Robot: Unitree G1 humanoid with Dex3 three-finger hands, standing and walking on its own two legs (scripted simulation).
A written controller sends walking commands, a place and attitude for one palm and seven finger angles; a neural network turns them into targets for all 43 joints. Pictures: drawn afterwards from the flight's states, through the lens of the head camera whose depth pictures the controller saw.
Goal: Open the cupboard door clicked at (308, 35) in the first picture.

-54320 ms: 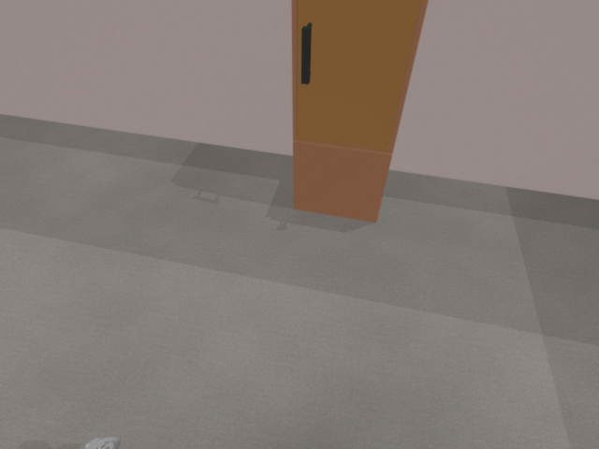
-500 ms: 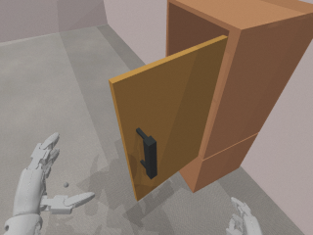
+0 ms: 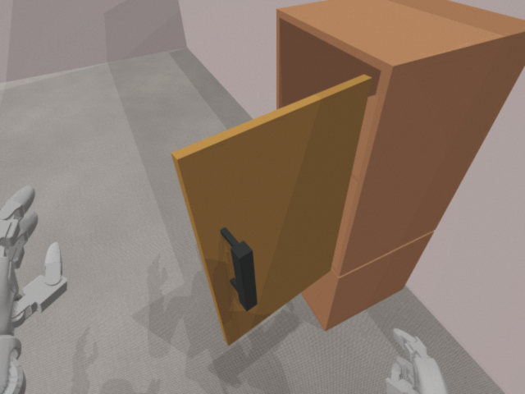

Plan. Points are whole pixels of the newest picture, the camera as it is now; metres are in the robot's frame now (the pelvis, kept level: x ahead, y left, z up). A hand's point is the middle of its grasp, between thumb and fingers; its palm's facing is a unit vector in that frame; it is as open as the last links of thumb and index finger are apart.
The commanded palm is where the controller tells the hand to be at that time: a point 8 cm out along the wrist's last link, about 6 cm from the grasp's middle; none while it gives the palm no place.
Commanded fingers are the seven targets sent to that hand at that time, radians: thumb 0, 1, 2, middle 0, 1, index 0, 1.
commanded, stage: draw the hand back to the body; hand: left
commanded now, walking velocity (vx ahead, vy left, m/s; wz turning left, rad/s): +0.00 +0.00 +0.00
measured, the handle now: (238, 270) +0.32 +0.09 +0.00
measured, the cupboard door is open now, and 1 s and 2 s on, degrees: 100 100 100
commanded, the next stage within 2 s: step back with the hand held close in 0.28 s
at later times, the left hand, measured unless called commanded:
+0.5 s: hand (63, 282) +0.18 +0.26 +0.16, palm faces +0.46 -0.78 -0.42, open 7.5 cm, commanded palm +0.13 +0.29 +0.17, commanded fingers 0.00 0.90 0.90 -0.20 -0.30 -0.20 -0.30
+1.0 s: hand (4, 338) +0.12 +0.29 +0.15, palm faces +0.41 -0.76 -0.50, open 7.5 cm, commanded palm +0.07 +0.32 +0.17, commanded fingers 0.00 0.90 0.90 -0.20 -0.30 -0.20 -0.30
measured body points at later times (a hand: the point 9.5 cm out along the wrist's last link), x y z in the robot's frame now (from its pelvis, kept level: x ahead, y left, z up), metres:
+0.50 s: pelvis -0.01 -0.01 +0.00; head -0.02 -0.03 +0.45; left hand +0.15 +0.30 +0.19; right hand +0.18 -0.23 -0.08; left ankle -0.03 +0.11 -0.74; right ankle -0.01 -0.11 -0.74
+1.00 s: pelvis -0.08 +0.03 -0.01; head -0.07 +0.04 +0.44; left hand +0.09 +0.33 +0.18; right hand +0.09 -0.22 -0.08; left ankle -0.03 +0.11 -0.74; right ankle -0.01 -0.11 -0.74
